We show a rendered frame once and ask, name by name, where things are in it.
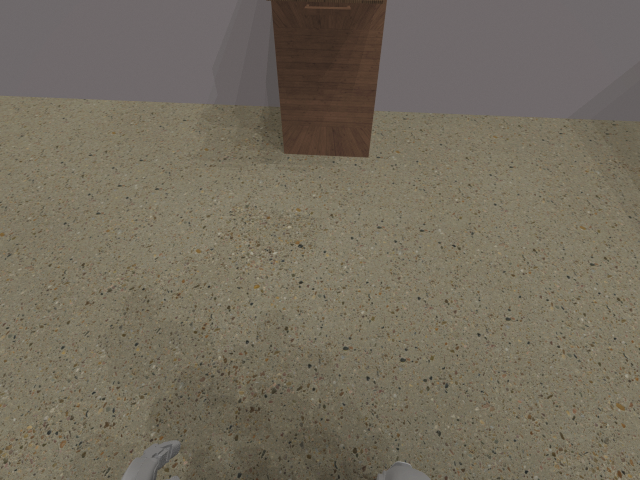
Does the robot right shin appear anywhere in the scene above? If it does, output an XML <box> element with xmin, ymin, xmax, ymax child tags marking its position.
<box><xmin>389</xmin><ymin>461</ymin><xmax>412</xmax><ymax>469</ymax></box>

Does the robot left hand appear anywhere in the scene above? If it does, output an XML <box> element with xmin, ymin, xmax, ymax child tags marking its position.
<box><xmin>121</xmin><ymin>440</ymin><xmax>181</xmax><ymax>480</ymax></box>

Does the handle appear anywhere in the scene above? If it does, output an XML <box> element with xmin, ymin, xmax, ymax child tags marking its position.
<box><xmin>304</xmin><ymin>6</ymin><xmax>351</xmax><ymax>16</ymax></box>

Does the cabinet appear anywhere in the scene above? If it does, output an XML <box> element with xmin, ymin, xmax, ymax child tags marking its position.
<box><xmin>271</xmin><ymin>0</ymin><xmax>387</xmax><ymax>158</ymax></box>

